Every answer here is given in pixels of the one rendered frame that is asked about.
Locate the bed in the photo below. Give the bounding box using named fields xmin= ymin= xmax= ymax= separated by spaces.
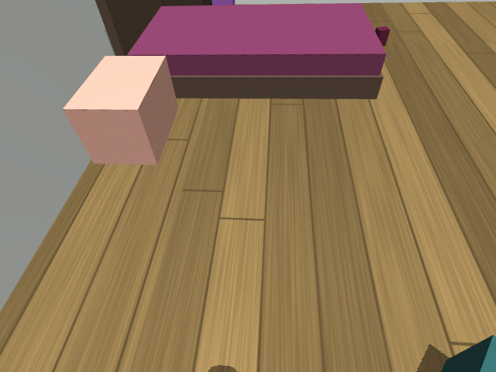
xmin=95 ymin=0 xmax=386 ymax=99

